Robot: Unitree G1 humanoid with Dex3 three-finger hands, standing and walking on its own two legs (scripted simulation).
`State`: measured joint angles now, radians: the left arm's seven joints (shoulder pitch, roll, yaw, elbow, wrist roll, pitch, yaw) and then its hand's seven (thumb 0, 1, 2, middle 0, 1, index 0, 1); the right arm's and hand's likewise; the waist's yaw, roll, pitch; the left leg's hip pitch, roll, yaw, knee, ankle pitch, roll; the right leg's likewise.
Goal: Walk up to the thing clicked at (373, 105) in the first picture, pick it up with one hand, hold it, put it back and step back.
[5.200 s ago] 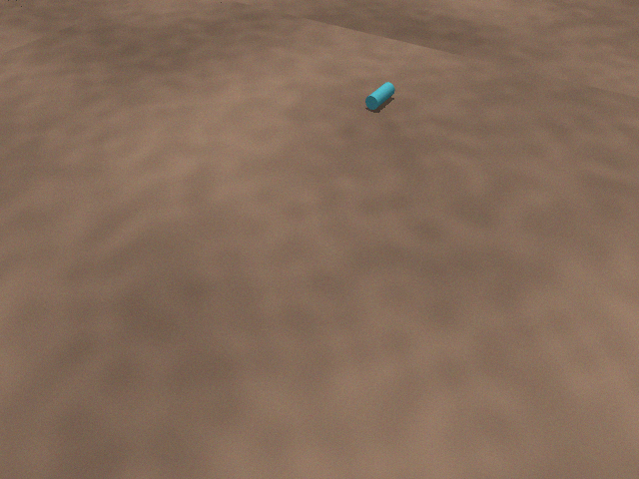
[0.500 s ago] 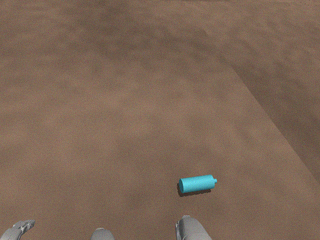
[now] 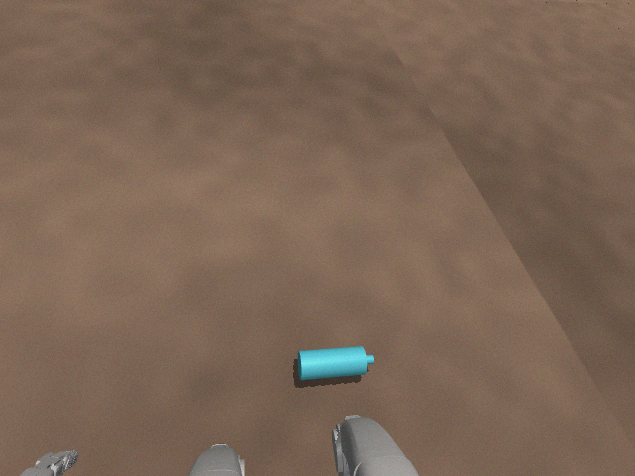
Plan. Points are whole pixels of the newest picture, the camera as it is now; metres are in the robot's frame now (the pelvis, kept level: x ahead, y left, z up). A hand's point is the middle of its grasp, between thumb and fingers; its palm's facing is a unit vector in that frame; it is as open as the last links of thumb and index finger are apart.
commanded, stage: walk up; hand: left
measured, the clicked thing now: (336, 362) +0.48 -0.15 -0.70
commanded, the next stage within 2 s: none
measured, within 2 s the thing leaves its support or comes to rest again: neither
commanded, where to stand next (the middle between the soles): +0.11 -0.41 m, yaw +6 degrees
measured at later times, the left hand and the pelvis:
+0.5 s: hand out of the picture +0.08 +0.05 -0.16, palm faces -0.03 -0.94 -0.34, open 7.4 cm; pelvis -0.02 -0.22 -0.01, yaw +2 degrees
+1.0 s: hand out of the picture +0.00 -0.18 -0.15, palm faces +0.05 -0.93 -0.35, open 7.4 cm; pelvis -0.05 -0.45 -0.01, yaw +3 degrees
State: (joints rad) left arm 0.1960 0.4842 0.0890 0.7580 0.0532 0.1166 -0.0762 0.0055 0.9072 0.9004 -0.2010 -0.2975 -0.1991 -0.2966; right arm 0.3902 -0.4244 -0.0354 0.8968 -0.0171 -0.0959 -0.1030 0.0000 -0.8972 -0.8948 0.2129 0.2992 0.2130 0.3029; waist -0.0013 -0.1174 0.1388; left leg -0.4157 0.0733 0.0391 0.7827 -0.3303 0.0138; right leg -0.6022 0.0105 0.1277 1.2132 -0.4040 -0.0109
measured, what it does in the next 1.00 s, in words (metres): steps to the right: right foot, then left foot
